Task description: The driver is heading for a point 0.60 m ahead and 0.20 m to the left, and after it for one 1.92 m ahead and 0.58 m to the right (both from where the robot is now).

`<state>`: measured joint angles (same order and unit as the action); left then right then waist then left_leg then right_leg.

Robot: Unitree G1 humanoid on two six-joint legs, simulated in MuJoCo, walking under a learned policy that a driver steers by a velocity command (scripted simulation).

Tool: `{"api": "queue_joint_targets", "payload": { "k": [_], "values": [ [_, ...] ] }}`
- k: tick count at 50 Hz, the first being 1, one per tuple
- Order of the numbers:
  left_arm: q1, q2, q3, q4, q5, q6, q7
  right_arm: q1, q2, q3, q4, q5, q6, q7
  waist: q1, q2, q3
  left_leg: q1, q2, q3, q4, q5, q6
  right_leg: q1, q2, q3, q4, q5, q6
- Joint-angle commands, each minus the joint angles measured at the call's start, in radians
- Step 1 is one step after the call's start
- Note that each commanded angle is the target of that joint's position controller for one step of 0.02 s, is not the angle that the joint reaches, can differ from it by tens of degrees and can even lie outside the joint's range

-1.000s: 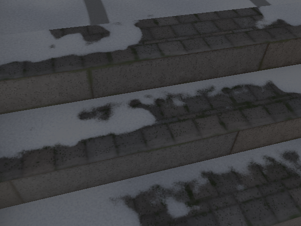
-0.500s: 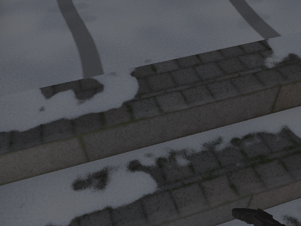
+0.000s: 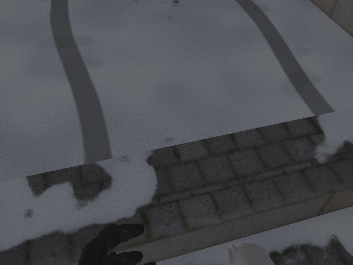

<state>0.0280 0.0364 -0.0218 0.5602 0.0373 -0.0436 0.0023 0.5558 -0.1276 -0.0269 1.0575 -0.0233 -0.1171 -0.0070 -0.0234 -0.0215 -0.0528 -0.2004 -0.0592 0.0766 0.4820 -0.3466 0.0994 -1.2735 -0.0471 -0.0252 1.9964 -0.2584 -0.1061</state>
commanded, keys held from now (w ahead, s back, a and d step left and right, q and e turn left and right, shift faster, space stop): w+q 0.50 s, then q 0.20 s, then e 0.30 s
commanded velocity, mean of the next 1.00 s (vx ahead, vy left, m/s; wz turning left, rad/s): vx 0.35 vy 0.00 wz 0.36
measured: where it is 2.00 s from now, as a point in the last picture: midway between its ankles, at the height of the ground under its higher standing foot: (136, 196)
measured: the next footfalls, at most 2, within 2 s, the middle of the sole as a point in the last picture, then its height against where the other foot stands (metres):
right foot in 0.18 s outside the picture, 0.16 m higher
left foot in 0.72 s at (113, 200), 0.16 m higher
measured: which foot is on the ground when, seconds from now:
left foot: down 0.00-0.20, up 0.22-0.70, down 0.72-1.00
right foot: up 0.00-0.16, down 0.18-0.74, up 0.76-1.00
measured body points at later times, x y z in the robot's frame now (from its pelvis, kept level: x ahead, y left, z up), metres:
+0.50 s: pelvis +0.31 -0.01 +0.16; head +0.30 -0.01 +0.61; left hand +0.22 +0.22 +0.01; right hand +0.58 -0.15 +0.10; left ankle +0.32 +0.13 -0.30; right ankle +0.29 -0.11 -0.57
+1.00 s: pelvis +0.52 +0.12 +0.31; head +0.53 +0.14 +0.76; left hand +0.57 +0.38 +0.19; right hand +0.71 -0.07 +0.19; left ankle +0.56 +0.18 -0.41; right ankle +0.61 -0.04 -0.27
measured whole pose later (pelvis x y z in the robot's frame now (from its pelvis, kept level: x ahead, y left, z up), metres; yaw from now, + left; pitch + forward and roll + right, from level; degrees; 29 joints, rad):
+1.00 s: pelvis +0.52 +0.12 +0.31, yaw +19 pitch +1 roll -1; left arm 0.20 0.17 0.05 0.69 0.03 -0.05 0.05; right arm 0.22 -0.18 -0.05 0.80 -0.02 -0.08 -0.02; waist 0.01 -0.01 0.03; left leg -0.44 -0.03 0.14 0.68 -0.26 0.13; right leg -0.78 0.04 0.16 1.47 -0.20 -0.01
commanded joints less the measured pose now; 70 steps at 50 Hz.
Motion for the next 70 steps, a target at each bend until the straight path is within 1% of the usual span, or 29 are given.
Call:
{"api": "queue_joint_targets", "payload": {
  "k": [1, 5, 7, 8, 9, 10, 11, 12, 13, 15, 18, 21, 24, 27, 30, 32, 34, 35, 36, 38, 39, 41, 43, 50, 54, 59, 64, 68, 70],
  "values": [
    [-0.153, 0.006, -0.024, -0.135, 0.009, -0.025, 0.012, 0.019, -0.112, -0.013, -0.059, 0.012, -0.023, -0.023, 0.012, 0.049, 0.122, 0.108, 0.232, -0.315, -0.286, 0.235, 0.101, -0.261, -0.049, -0.061, 0.007, -0.089, 0.005],
    [-0.26, -0.001, -0.038, -0.178, -0.01, 0.011, -0.031, 0.095, -0.071, -0.022, -0.083, 0.035, 0.024, -0.048, -0.067, 0.044, 0.021, 0.094, 0.193, -0.222, -0.492, 0.569, 0.166, 0.255, -0.025, -0.167, -0.533, -0.12, -0.003],
    [-0.101, 0.007, -0.014, -0.125, -0.053, 0.008, -0.015, 0.053, -0.17, -0.041, -0.129, 0.008, 0.018, -0.039, 0.04, 0.125, -0.153, 0.076, 0.232, -0.176, -0.271, 1.547, 0.15, 0.728, 0.115, -0.234, -0.725, -0.161, -0.039],
    [0.078, 0.075, 0.018, -0.067, -0.069, 0.008, -0.005, 0.026, -0.237, -0.059, -0.153, 0.018, 0.0, -0.03, 0.131, 0.168, -0.26, 0.182, 0.27, -0.196, -0.097, 1.76, 0.134, 0.848, 0.134, -0.185, -0.808, -0.149, -0.057],
    [0.2, 0.151, 0.045, -0.043, -0.056, 0.009, 0.002, -0.038, -0.282, -0.078, -0.182, 0.039, -0.022, -0.004, 0.208, 0.252, -0.33, 0.22, 0.261, -0.188, 0.097, 1.755, 0.099, 0.981, 0.122, -0.1, -0.965, -0.128, -0.068],
    [0.271, 0.243, 0.083, -0.011, -0.013, -0.006, 0.012, -0.077, -0.209, -0.077, -0.23, 0.057, -0.046, 0.018, 0.215, 0.194, -0.385, 0.022, 0.179, -0.19, 0.392, 1.447, 0.062, 1.135, -0.046, 0.211, -1.083, -0.311, -0.123],
    [0.315, 0.349, 0.12, 0.019, 0.012, 0.006, 0.01, -0.117, -0.126, -0.076, -0.319, 0.059, -0.048, 0.044, 0.204, -0.158, -0.413, -0.312, -0.03, -0.171, 0.862, 0.502, 0.003, 1.264, -0.325, 0.809, -1.458, -0.351, -0.251],
    [0.194, 0.319, 0.122, -0.004, -0.006, 0.02, 0.013, -0.114, -0.118, -0.091, -0.326, 0.002, -0.047, 0.039, 0.153, -0.151, -0.426, -0.383, -0.037, -0.294, 1.272, 0.22, -0.016, 1.168, -0.364, 1.052, -1.682, -0.461, -0.244],
    [0.091, 0.234, 0.103, 0.046, -0.024, 0.005, 0.007, -0.129, -0.074, -0.083, -0.37, -0.015, -0.031, 0.032, 0.05, -0.082, -0.259, -0.479, 0.018, -0.251, 1.377, 0.287, -0.018, 1.02, -0.339, 0.861, -1.675, -0.571, -0.219],
    [0.145, 0.11, 0.072, 0.19, -0.024, -0.028, 0.018, -0.24, -0.017, -0.052, -0.428, -0.037, 0.001, 0.012, 0.019, 0.052, 0.014, -0.666, 0.065, -0.185, 1.488, 0.283, 0.021, 0.869, -0.295, 0.537, -1.575, -0.427, -0.149],
    [0.295, 0.064, 0.061, 0.356, 0.012, -0.066, -0.001, -0.255, 0.093, 0.006, -0.443, -0.004, 0.051, 0.006, -0.039, 0.047, 0.076, -0.841, 0.055, -0.234, 1.62, 0.244, 0.061, 0.895, -0.243, 0.247, -1.602, -0.095, -0.05],
    [0.277, 0.087, 0.056, 0.381, 0.001, -0.101, -0.013, -0.322, 0.056, 0.007, -0.463, 0.004, 0.091, 0.004, -0.076, 0.036, 0.146, -0.91, 0.054, -0.246, 1.468, 0.208, 0.034, 0.841, -0.226, 0.045, -1.691, -0.022, 0.0],
    [0.344, 0.204, 0.073, 0.402, -0.003, -0.136, -0.014, -0.5, 0.043, 0.001, -0.525, -0.007, 0.115, -0.01, -0.035, -0.027, 0.135, -1.037, 0.021, -0.149, 1.625, 0.175, 0.035, 0.952, -0.255, -0.027, -1.774, 0.105, -0.028],
    [0.451, 0.229, 0.078, 0.431, -0.001, -0.136, -0.013, -0.611, 0.027, 0.001, -0.571, -0.011, 0.117, -0.042, 0.001, -0.001, 0.157, -1.261, 0.04, -0.161, 1.684, -0.033, 0.059, 1.215, -0.269, -0.064, -1.81, 0.207, -0.023],
    [0.536, 0.21, 0.073, 0.453, 0.005, -0.095, 0.026, -0.747, 0.032, 0.02, -0.646, -0.019, 0.123, -0.025, 0.023, -0.02, 0.144, -1.204, 0.097, -0.035, 1.338, -0.064, 0.033, 1.296, -0.199, -0.171, -1.855, 0.327, 0.011],
    [0.488, 0.258, 0.083, 0.417, -0.028, -0.061, 0.053, -0.744, 0.061, 0.047, -0.658, 0.0, 0.139, 0.019, 0.032, -0.066, 0.086, -0.838, 0.124, 0.106, 0.922, -0.13, 0.047, 1.226, -0.175, -0.251, -1.97, 0.527, -0.029],
    [0.468, 0.367, 0.098, 0.362, -0.051, -0.053, 0.061, -0.552, 0.009, 0.016, -0.581, 0.02, 0.154, 0.011, -0.043, -0.147, -0.081, -0.457, -0.023, 0.244, 0.814, -0.161, 0.069, 1.28, -0.234, -0.273, -1.705, 1.581, -0.039],
    [0.419, 0.431, 0.116, 0.335, -0.073, -0.051, 0.047, -0.378, -0.037, 0.0, -0.538, 0.028, 0.15, 0.008, -0.107, -0.227, -0.188, -0.331, -0.046, 0.178, 0.71, -0.12, 0.094, 1.359, -0.251, -0.258, -1.491, 1.721, -0.017],
    [0.388, 0.445, 0.126, 0.303, -0.087, -0.058, 0.019, -0.232, -0.108, -0.024, -0.506, 0.027, 0.133, 0.01, -0.17, -0.229, -0.284, -0.107, -0.062, 0.021, 0.485, -0.021, 0.125, 1.306, -0.217, -0.24, -1.224, 1.562, 0.03],
    [0.354, 0.321, 0.107, 0.174, -0.051, -0.078, -0.048, -0.313, -0.298, -0.097, -0.51, 0.027, 0.138, -0.004, -0.101, 0.199, -0.431, 0.146, 0.312, -0.89, -0.047, 0.163, 0.289, 0.748, 0.116, -0.039, -0.379, -0.016, 0.145],
    [0.416, 0.225, 0.095, 0.174, -0.042, -0.076, -0.053, -0.375, -0.256, -0.086, -0.507, 0.003, 0.143, -0.004, -0.032, 0.127, -0.446, 0.09, 0.352, -0.857, -0.074, 0.153, 0.26, 0.717, 0.072, 0.154, -0.209, 0.027, 0.129],
    [0.38, 0.181, 0.09, 0.157, -0.032, -0.042, -0.009, -0.405, -0.127, -0.054, -0.421, -0.006, 0.11, 0.0, 0.033, -0.054, -0.148, -0.208, 0.328, -0.633, 0.001, 0.002, 0.166, 0.661, 0.018, 0.125, -0.256, 0.124, 0.103],
    [0.415, 0.134, 0.075, 0.154, 0.001, -0.031, 0.029, -0.427, -0.062, -0.03, -0.367, -0.006, 0.066, 0.003, 0.086, 0.006, -0.001, -0.372, 0.278, -0.465, 0.034, 0.163, 0.123, 0.629, 0.037, 0.18, -0.229, 0.089, 0.068],
    [0.363, 0.211, 0.106, 0.166, -0.015, 0.021, 0.05, -0.337, -0.115, -0.031, -0.34, 0.015, -0.002, -0.024, 0.061, 0.063, -0.04, -0.092, 0.305, -0.145, -0.094, 0.803, 0.047, 0.554, 0.077, 0.159, -0.604, 0.089, 0.122],
    [0.259, 0.194, 0.109, 0.171, -0.026, 0.048, 0.032, -0.293, -0.12, -0.026, -0.361, 0.013, -0.008, -0.041, 0.016, 0.12, -0.025, 0.015, 0.291, -0.045, -0.167, 0.617, 0.032, 0.513, 0.033, 0.094, -0.754, 0.194, 0.133],
    [0.178, 0.192, 0.111, 0.148, 0.0, 0.073, 0.007, -0.242, -0.142, -0.034, -0.391, 0.002, 0.011, -0.054, -0.017, 0.148, 0.023, 0.086, 0.33, -0.034, -0.216, 0.39, 0.076, 0.516, -0.003, 0.044, -0.944, 0.144, 0.144],
    [0.141, 0.19, 0.104, 0.112, -0.001, 0.084, -0.031, -0.222, -0.184, -0.05, -0.404, -0.011, 0.036, -0.036, -0.03, 0.157, 0.03, 0.085, 0.353, 0.01, -0.152, 0.364, 0.122, 0.669, 0.006, -0.038, -1.118, -0.042, 0.117],
    [0.149, 0.202, 0.103, 0.072, -0.015, 0.066, -0.037, -0.231, -0.223, -0.061, -0.389, -0.007, 0.051, -0.036, -0.017, 0.153, 0.023, 0.084, 0.384, 0.023, -0.052, 0.505, 0.112, 0.8, 0.025, -0.08, -1.286, -0.179, 0.077],
    [0.217, 0.211, 0.1, 0.082, -0.009, 0.039, -0.039, -0.213, -0.238, -0.068, -0.362, 0.001, 0.069, -0.038, 0.031, 0.086, -0.008, 0.011, 0.344, 0.094, 0.071, 0.458, 0.026, 0.987, 0.049, -0.059, -1.525, 0.036, 0.052]
  ]
}}
Velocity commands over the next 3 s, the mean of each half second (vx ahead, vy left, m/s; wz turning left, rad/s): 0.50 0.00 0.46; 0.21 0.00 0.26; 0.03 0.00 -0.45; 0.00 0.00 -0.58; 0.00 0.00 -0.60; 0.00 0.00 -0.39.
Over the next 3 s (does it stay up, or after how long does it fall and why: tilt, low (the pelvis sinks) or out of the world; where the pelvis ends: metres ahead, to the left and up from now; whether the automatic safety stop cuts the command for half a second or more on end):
stays up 0.64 0.17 0.33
